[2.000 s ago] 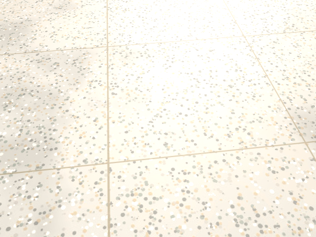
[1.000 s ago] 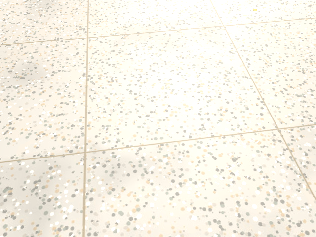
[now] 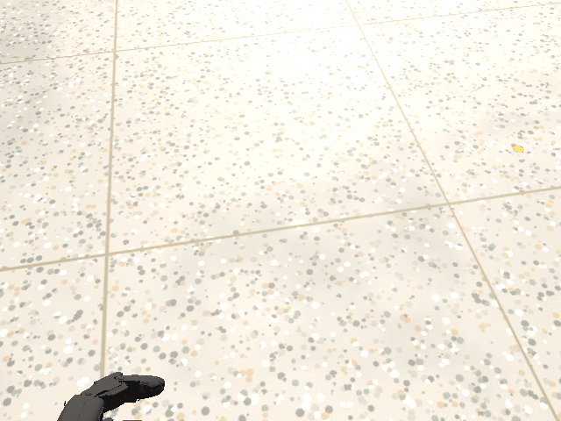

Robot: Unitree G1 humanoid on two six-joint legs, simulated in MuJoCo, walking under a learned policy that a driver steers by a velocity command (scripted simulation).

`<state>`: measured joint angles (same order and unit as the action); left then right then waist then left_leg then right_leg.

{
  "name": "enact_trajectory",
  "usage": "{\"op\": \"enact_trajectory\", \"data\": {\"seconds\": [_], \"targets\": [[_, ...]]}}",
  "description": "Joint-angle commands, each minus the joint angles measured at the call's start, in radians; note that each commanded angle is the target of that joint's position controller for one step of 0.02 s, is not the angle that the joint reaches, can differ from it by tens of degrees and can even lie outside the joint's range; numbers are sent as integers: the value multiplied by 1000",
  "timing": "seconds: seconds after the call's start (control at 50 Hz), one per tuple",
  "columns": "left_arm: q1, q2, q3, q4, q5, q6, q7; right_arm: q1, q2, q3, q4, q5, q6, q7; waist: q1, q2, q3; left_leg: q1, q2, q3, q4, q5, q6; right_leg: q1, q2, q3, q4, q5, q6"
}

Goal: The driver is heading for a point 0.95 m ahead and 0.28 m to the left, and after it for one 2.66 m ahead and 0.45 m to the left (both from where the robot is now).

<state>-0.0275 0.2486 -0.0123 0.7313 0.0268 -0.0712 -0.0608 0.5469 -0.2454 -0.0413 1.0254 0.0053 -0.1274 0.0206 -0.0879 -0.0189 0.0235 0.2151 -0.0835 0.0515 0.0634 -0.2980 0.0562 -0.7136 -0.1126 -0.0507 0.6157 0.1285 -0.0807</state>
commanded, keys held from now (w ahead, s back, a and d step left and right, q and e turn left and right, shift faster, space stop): w+shift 0.18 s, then w+q+shift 0.78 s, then w+e+shift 0.04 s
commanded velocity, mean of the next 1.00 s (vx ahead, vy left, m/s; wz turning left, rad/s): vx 1.00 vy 0.00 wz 0.58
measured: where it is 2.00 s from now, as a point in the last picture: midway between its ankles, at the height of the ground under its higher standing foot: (111, 84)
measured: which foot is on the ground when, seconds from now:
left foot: down 0.00-0.08, up 0.10-0.54, down 0.56-1.00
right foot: up 0.00-0.08, down 0.10-0.54, up 0.56-0.96, down 0.98-1.00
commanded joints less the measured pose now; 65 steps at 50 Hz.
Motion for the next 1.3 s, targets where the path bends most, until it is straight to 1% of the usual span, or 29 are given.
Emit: {"op": "enact_trajectory", "data": {"seconds": [0.02,0.08,0.1,0.12,0.14,0.16,0.2,0.24,0.42,0.48,0.52,0.56,0.58,0.6,0.62,0.66,0.72,0.8,0.88,0.92,0.94,0.98,1.0,1.02,1.06,1.08,1.18,1.24,1.3], "targets": [[-44,90,22,-55,4,-10,12,-43,-189,-30,-52,-6,-11,-10,73,60,85,-145,251,-23,5,898,104,237,97,-81,-78,-14,-40],[375,174,67,66,9,-8,47,-77,-252,-44,-47,-42,33,-42,283,128,-166,-139,261,14,592,1167,65,653,176,-67,-76,-251,-86],[560,243,93,109,24,-4,65,-76,-191,-31,-67,-49,36,-43,340,81,-274,-347,219,9,939,888,68,904,24,96,-22,-458,-109],[552,345,122,111,51,-6,64,70,2,11,-112,1,26,-12,189,-274,-420,-781,28,-42,1380,-100,26,1209,-296,692,-164,-758,-254],[523,274,121,113,15,0,49,-27,-115,-9,-121,6,9,-19,229,-166,-425,-908,28,-158,1461,-133,60,1187,-268,909,-340,-798,-239],[421,223,112,119,13,-10,48,-177,-132,-13,-164,9,5,-25,198,-92,-204,-983,100,-143,1425,-11,66,1022,-223,684,-339,-634,-203],[360,127,91,138,19,-27,46,-230,-95,-1,-170,-12,12,-15,132,45,-75,-895,160,-153,1304,47,64,742,-152,441,-370,-432,-152],[357,58,68,167,12,-41,50,-193,-50,8,-166,-29,53,8,65,6,-27,-806,193,-159,1232,54,46,571,-116,308,-445,-438,-102],[452,107,63,206,-20,-94,52,-568,-30,36,-315,-17,71,53,100,6,143,-822,163,62,680,491,70,573,-44,-159,-598,197,27],[473,156,64,193,-16,-79,87,-529,-74,24,-290,-13,73,52,78,-44,32,-724,31,156,617,458,107,801,-48,-220,-441,809,72],[464,226,84,181,1,-38,113,-369,-122,8,-262,-28,72,45,-23,-106,-30,-590,-27,172,594,284,144,853,-106,-215,-130,1086,87],[357,247,99,142,24,-3,112,35,-208,-48,-143,-24,75,16,-209,-93,-191,-176,-22,50,542,168,209,671,-94,-183,437,821,57],[328,133,76,121,33,-15,86,9,-251,-68,-132,-16,85,-5,-126,100,-133,-54,108,-146,575,109,240,373,52,-154,788,-218,49],[358,81,59,-2,-12,-37,73,-62,-368,-101,-165,-37,105,-5,-15,332,-247,230,306,-721,414,99,474,-68,199,0,1109,-645,114],[270,112,45,-34,-5,-65,74,-78,-330,-103,-186,-31,107,-11,-47,112,-246,224,341,-865,229,-36,457,-192,135,136,1061,-557,82],[221,122,43,-35,4,-78,67,-138,-210,-79,-167,-25,100,-20,49,-89,-34,-107,280,-693,157,24,349,-101,48,138,825,-464,75],[229,95,31,-48,50,-10,57,-190,-165,-53,-187,-6,61,-27,138,-85,36,-425,162,-502,136,161,310,57,-10,122,644,-510,132],[-1,64,7,-159,28,4,38,-170,-209,-69,-208,-6,37,-17,77,-4,100,-611,61,-401,82,319,259,177,6,42,238,-222,157],[-79,86,8,-201,1,-4,39,-97,-235,-87,-205,4,41,-5,-4,62,37,-432,83,-424,137,543,190,265,70,39,-5,-17,119],[-34,121,20,-199,2,-8,48,-117,-251,-93,-216,2,45,-15,23,72,-4,-350,92,-441,238,677,148,370,103,58,-105,-61,103],[51,164,38,-175,0,-11,59,-129,-275,-98,-221,-3,45,-18,64,72,-70,-311,91,-445,356,814,123,475,131,62,-104,-131,93],[454,255,85,-76,1,-17,93,-223,-291,-95,-238,-25,33,-12,294,65,-272,-419,58,-385,810,799,89,868,75,64,-44,-293,64],[647,305,100,-32,32,-22,109,-227,-123,-50,-264,-39,19,-18,322,-138,-370,-592,-1,-314,1177,159,90,1053,-146,311,-51,-608,44],[535,387,120,-18,44,-21,90,-5,-48,-19,-296,22,16,-6,130,-506,-464,-855,-103,-233,1375,-185,52,1143,-346,1015,-349,-780,-114],[350,173,94,-52,18,-13,62,-212,-154,-21,-270,-37,38,-6,154,-83,-167,-970,37,-195,1364,-17,58,882,-223,794,-353,-812,-151],[359,150,90,-22,21,-13,57,-293,-148,-17,-297,-48,36,3,151,9,-101,-947,56,-191,1307,-5,48,769,-175,668,-351,-646,-146],[461,135,81,82,-16,-32,57,-470,-94,26,-439,-86,52,27,80,-61,20,-965,156,-135,1001,-55,-20,565,-78,487,-436,-357,-162],[379,202,109,48,-15,-30,54,-548,-83,54,-477,-51,42,53,56,-58,38,-601,121,-66,642,178,-53,283,4,336,-528,-293,-123],[425,242,123,51,-33,-33,33,-525,-134,34,-454,-37,47,37,57,-43,22,-423,91,-45,562,255,-54,319,-38,344,-506,-145,-101]]}}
